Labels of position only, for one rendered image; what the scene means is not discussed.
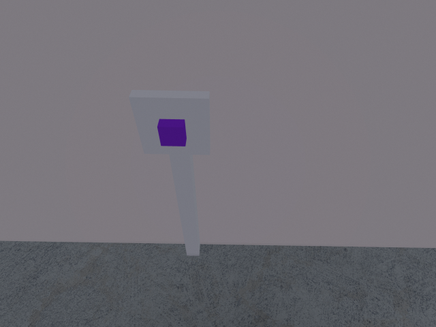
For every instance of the button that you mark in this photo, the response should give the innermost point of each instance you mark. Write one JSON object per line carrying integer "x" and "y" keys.
{"x": 172, "y": 132}

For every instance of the panel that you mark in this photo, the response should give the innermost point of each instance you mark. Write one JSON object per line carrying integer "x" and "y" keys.
{"x": 194, "y": 107}

